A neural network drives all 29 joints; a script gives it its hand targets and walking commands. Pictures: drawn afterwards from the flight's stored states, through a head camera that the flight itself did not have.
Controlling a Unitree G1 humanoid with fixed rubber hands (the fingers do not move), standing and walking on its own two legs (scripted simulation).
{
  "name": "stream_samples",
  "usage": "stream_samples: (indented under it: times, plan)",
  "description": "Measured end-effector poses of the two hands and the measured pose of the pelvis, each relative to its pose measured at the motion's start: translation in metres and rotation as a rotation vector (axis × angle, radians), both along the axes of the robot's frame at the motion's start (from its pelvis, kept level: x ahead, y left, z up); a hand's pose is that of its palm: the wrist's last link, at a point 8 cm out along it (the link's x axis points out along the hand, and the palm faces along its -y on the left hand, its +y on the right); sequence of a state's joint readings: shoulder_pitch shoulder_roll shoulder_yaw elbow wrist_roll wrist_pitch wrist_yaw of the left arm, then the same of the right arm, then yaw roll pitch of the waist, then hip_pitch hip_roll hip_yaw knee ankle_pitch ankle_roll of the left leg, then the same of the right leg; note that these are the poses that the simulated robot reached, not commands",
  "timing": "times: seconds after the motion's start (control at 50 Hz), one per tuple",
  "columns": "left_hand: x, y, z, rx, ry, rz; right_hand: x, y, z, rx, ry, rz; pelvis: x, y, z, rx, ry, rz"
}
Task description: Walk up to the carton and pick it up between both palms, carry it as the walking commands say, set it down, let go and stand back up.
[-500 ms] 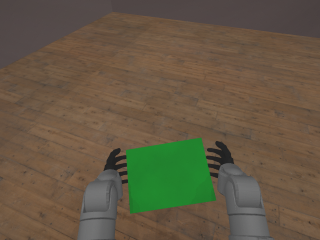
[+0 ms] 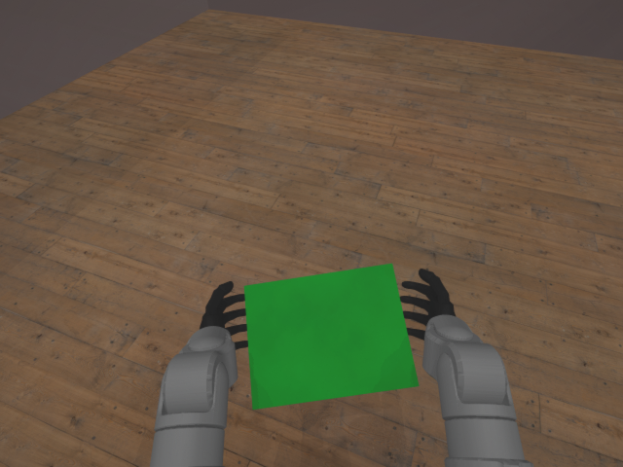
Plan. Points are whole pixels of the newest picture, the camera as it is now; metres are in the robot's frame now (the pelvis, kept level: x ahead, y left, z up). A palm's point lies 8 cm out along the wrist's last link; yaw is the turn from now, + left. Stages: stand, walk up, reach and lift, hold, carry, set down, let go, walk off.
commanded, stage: carry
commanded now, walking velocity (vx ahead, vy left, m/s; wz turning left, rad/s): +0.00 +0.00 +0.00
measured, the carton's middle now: (329, 339) +0.33 -0.01 -0.05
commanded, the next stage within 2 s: hold in 0.28 s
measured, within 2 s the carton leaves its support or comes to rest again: neither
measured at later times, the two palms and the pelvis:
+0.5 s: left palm (227, 355) +0.27 +0.13 +0.02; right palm (450, 348) +0.27 -0.16 +0.03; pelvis -0.01 +0.00 +0.00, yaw +0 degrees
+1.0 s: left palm (236, 344) +0.30 +0.12 -0.01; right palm (445, 339) +0.30 -0.17 +0.00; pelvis +0.02 -0.01 +0.00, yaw -1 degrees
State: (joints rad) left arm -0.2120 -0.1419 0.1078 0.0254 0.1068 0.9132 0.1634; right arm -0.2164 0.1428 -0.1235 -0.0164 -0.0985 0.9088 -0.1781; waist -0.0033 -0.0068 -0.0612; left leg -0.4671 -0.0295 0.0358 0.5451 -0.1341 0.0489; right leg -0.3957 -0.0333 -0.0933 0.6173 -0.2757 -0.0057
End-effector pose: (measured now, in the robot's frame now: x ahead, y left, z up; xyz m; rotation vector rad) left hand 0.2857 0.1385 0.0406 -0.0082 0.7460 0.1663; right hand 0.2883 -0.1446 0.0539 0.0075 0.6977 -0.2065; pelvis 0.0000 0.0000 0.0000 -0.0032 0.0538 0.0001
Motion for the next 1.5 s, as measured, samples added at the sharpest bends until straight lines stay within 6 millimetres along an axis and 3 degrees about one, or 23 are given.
stream_samples:
  times: [0.34,0.48,0.6,0.78,1.02,1.24,1.4,1.5]
  plan:
    - [-0.008,0.003,0.003,0.001,-0.028,-0.006,-0.007,0.002,0.006,-0.002,-0.036,0.012,-0.007,0.002,-0.001,-0.003,-0.013,0.000]
    - [-0.013,-0.010,-0.019,-0.005,0.029,-0.069,-0.017,-0.012,-0.021,-0.033,0.024,-0.010,-0.007,0.001,0.000,-0.001,-0.055,0.000]
    - [-0.005,-0.023,-0.018,-0.002,-0.011,-0.111,-0.018,-0.024,-0.018,-0.024,-0.027,-0.046,-0.005,-0.001,-0.002,0.003,-0.063,-0.004]
    - [0.010,-0.022,-0.008,0.014,-0.050,-0.096,-0.003,-0.025,-0.013,0.006,-0.067,-0.024,0.008,-0.005,-0.001,0.015,-0.097,-0.016]
    - [0.019,-0.018,-0.053,-0.035,0.042,-0.093,0.011,-0.026,-0.059,0.027,0.036,0.002,0.017,-0.008,-0.001,0.018,-0.097,-0.018]
    - [0.035,-0.027,-0.068,-0.025,-0.019,-0.124,0.021,-0.034,-0.068,0.008,-0.019,-0.020,0.021,-0.008,-0.001,0.018,-0.022,-0.017]
    - [0.014,-0.021,-0.124,-0.021,0.085,-0.099,0.006,-0.027,-0.126,0.015,0.087,-0.007,0.013,-0.007,-0.010,0.017,0.086,-0.016]
    - [0.013,-0.020,-0.153,-0.002,0.043,-0.081,0.005,-0.022,-0.154,-0.033,0.045,-0.007,0.003,-0.007,-0.024,0.014,0.180,-0.016]
